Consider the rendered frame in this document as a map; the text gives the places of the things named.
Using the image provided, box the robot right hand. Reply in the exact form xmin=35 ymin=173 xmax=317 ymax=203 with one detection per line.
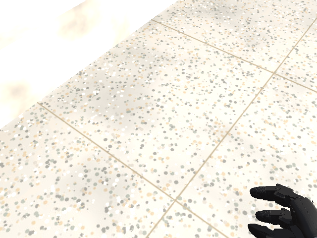
xmin=248 ymin=183 xmax=317 ymax=238

